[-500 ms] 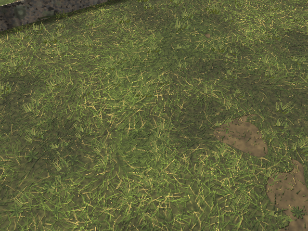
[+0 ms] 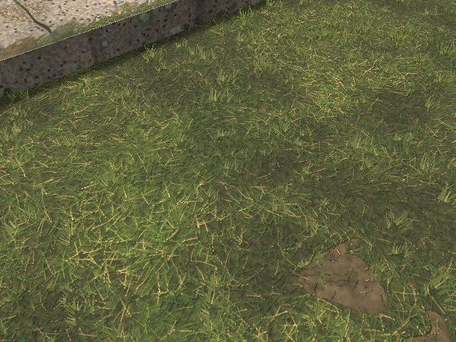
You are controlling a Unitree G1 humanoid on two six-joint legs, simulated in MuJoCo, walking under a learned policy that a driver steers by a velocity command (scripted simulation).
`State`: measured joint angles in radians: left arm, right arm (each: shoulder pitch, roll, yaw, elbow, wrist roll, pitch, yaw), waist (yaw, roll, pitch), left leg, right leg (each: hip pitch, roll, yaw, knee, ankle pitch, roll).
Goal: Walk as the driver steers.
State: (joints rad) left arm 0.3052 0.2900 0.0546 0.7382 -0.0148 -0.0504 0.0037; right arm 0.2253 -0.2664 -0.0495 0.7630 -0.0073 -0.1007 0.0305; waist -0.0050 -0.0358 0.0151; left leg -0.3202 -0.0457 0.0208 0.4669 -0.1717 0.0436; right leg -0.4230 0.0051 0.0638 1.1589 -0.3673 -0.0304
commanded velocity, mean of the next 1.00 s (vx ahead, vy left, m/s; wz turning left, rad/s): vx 0.50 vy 0.00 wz -0.03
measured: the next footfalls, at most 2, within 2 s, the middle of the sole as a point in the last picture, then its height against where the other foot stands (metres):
right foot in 0.38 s outside the picture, level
left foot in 0.90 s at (201, 283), level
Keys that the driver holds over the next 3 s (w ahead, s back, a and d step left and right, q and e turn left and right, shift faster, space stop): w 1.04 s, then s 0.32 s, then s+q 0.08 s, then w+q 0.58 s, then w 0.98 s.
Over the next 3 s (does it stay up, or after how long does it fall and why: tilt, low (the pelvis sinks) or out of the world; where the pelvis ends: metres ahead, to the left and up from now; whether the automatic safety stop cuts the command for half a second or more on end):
stays up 1.27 0.23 0.01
